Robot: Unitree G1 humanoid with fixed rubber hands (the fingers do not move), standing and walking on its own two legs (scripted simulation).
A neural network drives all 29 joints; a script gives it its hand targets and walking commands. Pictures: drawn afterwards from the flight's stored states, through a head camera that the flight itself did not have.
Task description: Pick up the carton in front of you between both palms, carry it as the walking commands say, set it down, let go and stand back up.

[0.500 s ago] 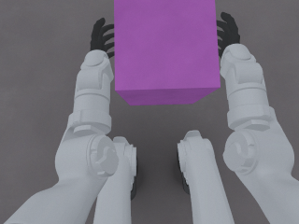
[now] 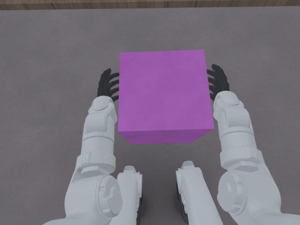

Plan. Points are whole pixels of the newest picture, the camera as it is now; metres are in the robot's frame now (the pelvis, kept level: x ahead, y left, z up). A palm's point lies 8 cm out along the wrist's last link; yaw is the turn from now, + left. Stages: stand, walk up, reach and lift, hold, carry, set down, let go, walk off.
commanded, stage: reach and lift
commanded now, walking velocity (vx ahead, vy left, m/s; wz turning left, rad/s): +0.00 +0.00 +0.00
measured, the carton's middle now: (161, 105) +0.45 -0.03 -0.11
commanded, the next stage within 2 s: hold in 1.86 s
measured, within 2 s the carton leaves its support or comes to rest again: neither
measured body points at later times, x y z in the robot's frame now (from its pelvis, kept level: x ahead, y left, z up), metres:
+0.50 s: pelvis +0.05 +0.00 +0.14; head +0.13 -0.01 +0.58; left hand +0.41 +0.14 +0.11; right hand +0.40 -0.17 +0.11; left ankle +0.08 +0.13 -0.54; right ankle +0.09 -0.13 -0.54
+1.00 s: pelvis +0.06 +0.00 +0.20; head +0.03 +0.00 +0.65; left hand +0.37 +0.15 +0.22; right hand +0.37 -0.16 +0.22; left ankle +0.08 +0.13 -0.54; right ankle +0.09 -0.13 -0.54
